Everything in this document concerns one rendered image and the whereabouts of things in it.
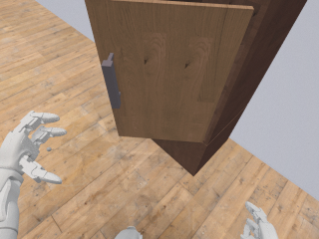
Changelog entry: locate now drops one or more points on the cupboard door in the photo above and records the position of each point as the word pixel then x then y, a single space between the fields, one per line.
pixel 171 59

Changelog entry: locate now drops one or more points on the robot left forearm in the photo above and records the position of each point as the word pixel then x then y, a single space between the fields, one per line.
pixel 10 182

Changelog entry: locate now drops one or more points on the right robot hand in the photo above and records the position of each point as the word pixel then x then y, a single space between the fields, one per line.
pixel 264 229

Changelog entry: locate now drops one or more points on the handle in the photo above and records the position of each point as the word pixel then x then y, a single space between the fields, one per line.
pixel 110 77

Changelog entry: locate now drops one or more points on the left robot thigh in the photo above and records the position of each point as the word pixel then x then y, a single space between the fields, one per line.
pixel 129 234

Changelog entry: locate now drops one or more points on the left robot hand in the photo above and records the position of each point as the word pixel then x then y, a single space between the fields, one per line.
pixel 16 145

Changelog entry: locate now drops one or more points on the left robot shin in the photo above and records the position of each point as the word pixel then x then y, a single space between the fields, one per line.
pixel 132 227

